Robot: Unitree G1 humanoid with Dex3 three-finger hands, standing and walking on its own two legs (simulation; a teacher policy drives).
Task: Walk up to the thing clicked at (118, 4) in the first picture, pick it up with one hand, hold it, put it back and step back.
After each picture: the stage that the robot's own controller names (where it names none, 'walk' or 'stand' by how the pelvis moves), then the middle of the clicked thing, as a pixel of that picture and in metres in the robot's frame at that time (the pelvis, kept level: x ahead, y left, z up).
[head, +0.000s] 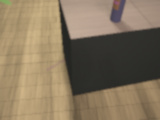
stand; (119, 1) +0.90 -0.20 +0.02
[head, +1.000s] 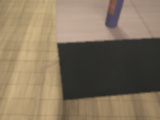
walk; (115, 4) +0.79 -0.12 +0.05
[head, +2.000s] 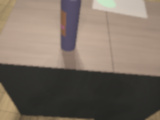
walk; (69, 24) +0.56 +0.10 +0.06
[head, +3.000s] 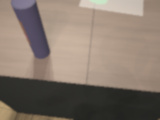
stand; (34, 31) +0.49 +0.21 +0.05
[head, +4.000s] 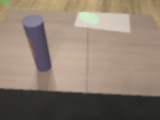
stand; (39, 46) +0.50 +0.20 +0.03
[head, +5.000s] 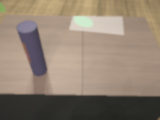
stand; (34, 51) +0.50 +0.21 +0.02
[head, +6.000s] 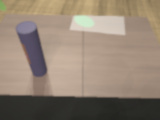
stand; (34, 52) +0.49 +0.21 +0.02
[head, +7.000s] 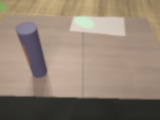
stand; (34, 53) +0.48 +0.21 +0.02
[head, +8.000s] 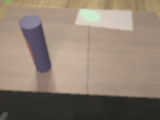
rise first; (38, 47) +0.49 +0.20 +0.02
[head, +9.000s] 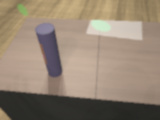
go down; (50, 53) +0.50 +0.17 +0.02
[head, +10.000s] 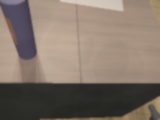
go down; (21, 29) +0.49 +0.16 +0.06
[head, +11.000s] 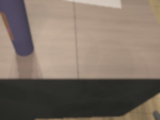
approach; (17, 25) +0.51 +0.18 +0.08
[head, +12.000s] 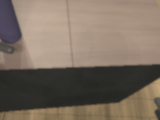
close in; out of the picture +0.52 +0.18 +0.11
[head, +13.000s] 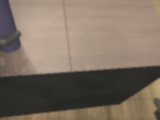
lift; out of the picture +0.51 +0.18 +0.11
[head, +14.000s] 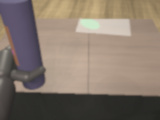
lift; (26, 47) +0.34 +0.16 +0.22
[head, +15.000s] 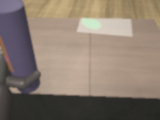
hold; (19, 53) +0.32 +0.17 +0.21
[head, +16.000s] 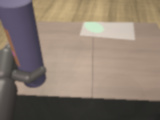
hold; (26, 48) +0.33 +0.16 +0.22
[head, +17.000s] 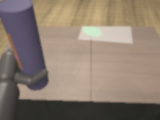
hold; (28, 51) +0.32 +0.15 +0.22
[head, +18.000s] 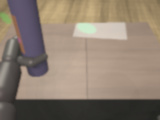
crouch; (30, 37) +0.40 +0.15 +0.21
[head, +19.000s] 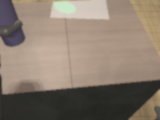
lower; out of the picture +0.51 +0.18 +0.21
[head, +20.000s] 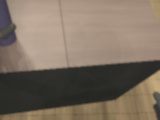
lower; out of the picture +0.53 +0.18 +0.12
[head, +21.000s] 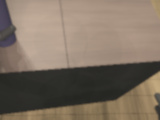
lower; out of the picture +0.52 +0.18 +0.11
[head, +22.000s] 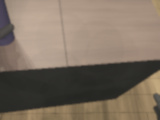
lower; out of the picture +0.53 +0.18 +0.12
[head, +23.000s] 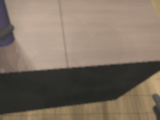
lower; out of the picture +0.53 +0.18 +0.12
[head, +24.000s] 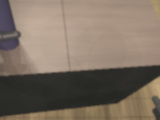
open; out of the picture +0.52 +0.18 +0.11
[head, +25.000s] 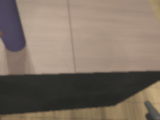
sink last; (6, 18) +0.49 +0.17 +0.10
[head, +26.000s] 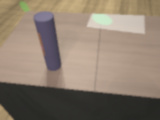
sink last; (49, 44) +0.51 +0.18 +0.07
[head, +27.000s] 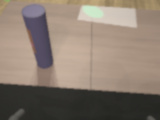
stand; (40, 40) +0.49 +0.17 +0.08
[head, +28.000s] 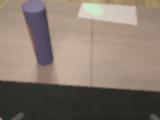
stand; (40, 37) +0.50 +0.17 +0.09
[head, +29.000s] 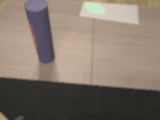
stand; (42, 35) +0.50 +0.17 +0.08
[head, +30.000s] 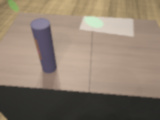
stand; (45, 48) +0.51 +0.18 +0.02
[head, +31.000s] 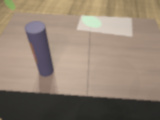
stand; (41, 52) +0.49 +0.19 +0.02
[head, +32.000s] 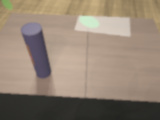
stand; (38, 53) +0.48 +0.19 +0.02
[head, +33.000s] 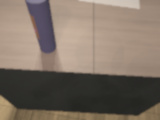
walk; (43, 26) +0.53 +0.16 +0.04
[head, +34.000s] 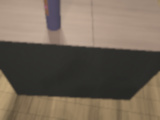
walk; (52, 4) +0.68 +0.15 +0.03
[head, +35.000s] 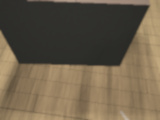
walk; out of the picture +0.96 +0.28 +0.04
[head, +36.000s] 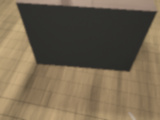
stand; out of the picture +1.10 +0.17 +0.04
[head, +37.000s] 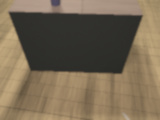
stand; out of the picture +1.11 +0.20 +0.02
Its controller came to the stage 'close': yes
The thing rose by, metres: 0.21
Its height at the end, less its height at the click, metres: +0.00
